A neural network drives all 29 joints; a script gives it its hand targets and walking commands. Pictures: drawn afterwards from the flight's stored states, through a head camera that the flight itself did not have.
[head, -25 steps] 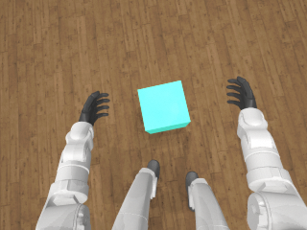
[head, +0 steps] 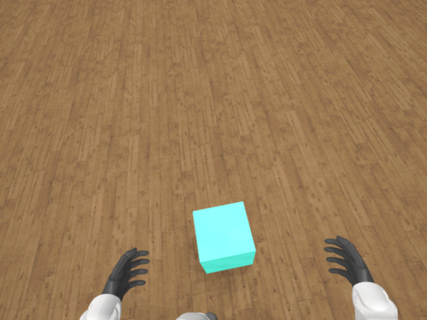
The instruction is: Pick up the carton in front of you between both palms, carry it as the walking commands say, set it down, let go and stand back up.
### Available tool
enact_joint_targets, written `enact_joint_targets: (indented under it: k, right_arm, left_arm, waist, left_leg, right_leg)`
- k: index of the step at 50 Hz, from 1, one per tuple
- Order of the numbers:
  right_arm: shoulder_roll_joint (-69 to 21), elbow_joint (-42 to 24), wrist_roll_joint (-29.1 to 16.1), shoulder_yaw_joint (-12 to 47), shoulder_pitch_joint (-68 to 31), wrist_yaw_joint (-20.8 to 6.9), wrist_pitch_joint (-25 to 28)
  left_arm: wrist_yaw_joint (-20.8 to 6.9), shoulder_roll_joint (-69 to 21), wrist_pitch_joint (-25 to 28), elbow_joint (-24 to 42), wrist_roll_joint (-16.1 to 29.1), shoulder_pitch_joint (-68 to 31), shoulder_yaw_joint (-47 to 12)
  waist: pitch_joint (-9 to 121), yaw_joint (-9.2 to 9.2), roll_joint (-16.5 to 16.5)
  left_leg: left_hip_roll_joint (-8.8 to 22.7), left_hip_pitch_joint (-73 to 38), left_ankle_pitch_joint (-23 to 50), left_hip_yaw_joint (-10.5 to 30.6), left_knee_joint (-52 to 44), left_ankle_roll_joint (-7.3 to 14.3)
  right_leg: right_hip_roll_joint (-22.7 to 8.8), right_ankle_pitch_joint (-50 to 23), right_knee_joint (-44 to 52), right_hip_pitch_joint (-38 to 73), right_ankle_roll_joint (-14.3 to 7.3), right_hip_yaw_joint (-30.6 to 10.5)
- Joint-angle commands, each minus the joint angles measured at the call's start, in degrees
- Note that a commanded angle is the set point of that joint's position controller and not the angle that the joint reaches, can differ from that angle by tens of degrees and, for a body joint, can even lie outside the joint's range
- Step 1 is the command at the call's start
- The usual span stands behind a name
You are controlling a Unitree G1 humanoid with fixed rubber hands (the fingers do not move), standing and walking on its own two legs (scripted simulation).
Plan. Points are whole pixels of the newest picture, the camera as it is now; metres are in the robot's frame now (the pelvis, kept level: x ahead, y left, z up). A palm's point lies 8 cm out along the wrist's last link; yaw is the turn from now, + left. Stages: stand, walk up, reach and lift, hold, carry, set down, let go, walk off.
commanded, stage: let go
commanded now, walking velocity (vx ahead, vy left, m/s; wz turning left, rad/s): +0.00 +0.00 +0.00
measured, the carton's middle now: (224, 239) +0.42 +0.07 -0.65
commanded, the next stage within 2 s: stand in 0.54 s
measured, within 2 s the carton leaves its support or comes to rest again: neither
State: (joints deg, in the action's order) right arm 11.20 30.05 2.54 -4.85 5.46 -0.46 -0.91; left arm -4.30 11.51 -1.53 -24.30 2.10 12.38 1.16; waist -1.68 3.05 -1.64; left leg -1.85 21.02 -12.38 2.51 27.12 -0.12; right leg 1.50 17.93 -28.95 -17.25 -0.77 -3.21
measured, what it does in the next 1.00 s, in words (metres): stands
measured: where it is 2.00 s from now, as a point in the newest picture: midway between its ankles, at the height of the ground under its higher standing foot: outside the picture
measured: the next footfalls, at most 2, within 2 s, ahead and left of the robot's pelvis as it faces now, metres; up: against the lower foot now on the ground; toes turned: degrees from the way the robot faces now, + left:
none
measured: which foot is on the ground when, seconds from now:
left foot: down 0.00-1.00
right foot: down 0.00-1.00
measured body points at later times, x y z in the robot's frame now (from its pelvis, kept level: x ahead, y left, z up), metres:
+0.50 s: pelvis +0.01 +0.00 +0.00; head +0.01 +0.00 +0.45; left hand +0.18 +0.24 -0.07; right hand +0.18 -0.23 -0.08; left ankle +0.01 +0.12 -0.74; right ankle -0.04 -0.11 -0.74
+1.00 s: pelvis +0.02 +0.03 +0.00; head +0.03 +0.05 +0.45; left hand +0.16 +0.31 -0.11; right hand +0.15 -0.27 -0.08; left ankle +0.01 +0.12 -0.74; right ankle -0.04 -0.11 -0.74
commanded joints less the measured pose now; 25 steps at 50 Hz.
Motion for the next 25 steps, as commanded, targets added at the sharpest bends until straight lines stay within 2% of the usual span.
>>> enact_joint_targets:
  k: [1, 9, 12, 16, 17, 18, 20, 25]
  right_arm:
    - [4.2, -8.4, -1.4, 0.4, 1.7, -1.0, -1.1]
    - [4.4, -10.9, -3.3, 2.1, 4.9, -2.9, -3.9]
    - [4.9, -11.1, -3.5, 1.9, 4.4, -3.1, -4.5]
    - [5.3, -11.3, -3.1, 1.6, 3.8, -3.1, -5.3]
    - [5.2, -7.7, -3.8, 1.7, 7.5, -1.9, -3.7]
    - [5.6, -8.0, -3.8, 2.0, 7.8, -1.3, -3.5]
    - [5.9, -8.4, -3.3, 2.1, 7.9, -0.6, -3.4]
    - [6.5, -8.8, -3.0, 1.7, 5.4, -0.6, -3.1]
  left_arm:
    - [-0.6, 6.8, -1.2, 4.9, -0.8, -2.1, 2.0]
    - [0.2, 7.2, -4.1, 5.8, -3.4, -0.4, 3.7]
    - [0.4, 7.2, -4.7, 5.9, -3.9, -0.7, 3.9]
    - [0.3, 6.9, -5.5, 5.8, -3.8, -1.1, 3.8]
    - [1.7, 9.0, -8.3, 7.7, -4.5, -2.1, 3.7]
    - [2.3, 8.7, -8.9, 7.2, -4.1, -1.6, 3.3]
    - [2.6, 8.0, -9.2, 7.2, -3.7, -1.2, 2.7]
    - [3.6, 7.1, -9.7, 7.1, -2.8, -1.1, 1.9]
  waist:
    - [4.3, -2.52, 7.1]
    - [0.0, -2.02, 2.0]
    - [-0.9, -1.79, 1.1]
    - [-1.1, -1.96, 2.5]
    - [2.1, -3.03, 2.3]
    - [2.3, -3.11, 4.1]
    - [3.1, -3.22, 5.6]
    - [0.9, -2.52, 4.7]
  left_leg:
    - [-1.8, -17.0, 8.8, -2.9, -2.4, -0.7]
    - [-2.4, -21.1, 9.8, -2.9, -2.5, -0.8]
    - [-2.4, -21.1, 10.0, -2.8, -2.4, -0.7]
    - [-2.3, -21.3, 10.5, -2.5, -2.2, -0.5]
    - [-3.3, -19.3, 9.6, -2.8, -0.5, -0.6]
    - [-3.4, -18.1, 9.5, -2.5, -0.5, -0.5]
    - [-3.4, -17.4, 10.8, -2.2, -0.4, -0.4]
    - [-2.7, -17.3, 12.5, -1.2, -1.1, -0.4]
  right_leg:
    - [-1.1, -11.2, 8.7, 1.6, 2.0, 0.9]
    - [-2.1, -15.0, 10.2, 4.8, 2.1, 0.0]
    - [-2.0, -15.7, 9.9, 5.7, 2.2, 0.0]
    - [-1.4, -16.8, 9.3, 6.6, 2.5, 0.2]
    - [-1.4, -22.7, 7.2, 9.1, 2.4, 0.1]
    - [-1.6, -25.2, 6.4, 10.0, 2.7, 0.1]
    - [-1.4, -28.4, 5.3, 11.2, 2.8, -0.1]
    - [-0.5, -23.5, 5.6, 8.1, 2.1, 0.7]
